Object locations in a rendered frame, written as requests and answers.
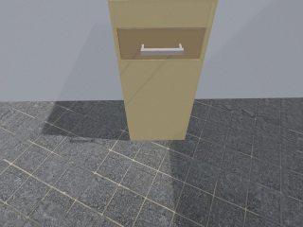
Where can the cabinet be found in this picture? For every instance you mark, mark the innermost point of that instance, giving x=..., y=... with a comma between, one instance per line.
x=159, y=94

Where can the drawer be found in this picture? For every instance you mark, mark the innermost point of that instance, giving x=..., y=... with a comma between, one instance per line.
x=131, y=39

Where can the handle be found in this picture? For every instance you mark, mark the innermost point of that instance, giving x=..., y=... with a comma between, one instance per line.
x=161, y=51

